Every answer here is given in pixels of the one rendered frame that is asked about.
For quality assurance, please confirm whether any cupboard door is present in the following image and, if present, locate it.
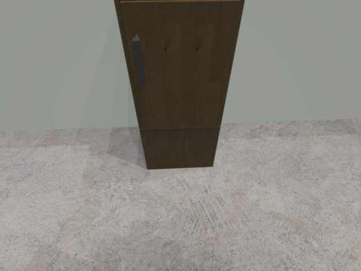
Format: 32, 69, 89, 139
120, 0, 240, 128

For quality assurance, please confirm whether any handle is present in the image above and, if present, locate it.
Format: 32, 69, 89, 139
132, 34, 146, 85

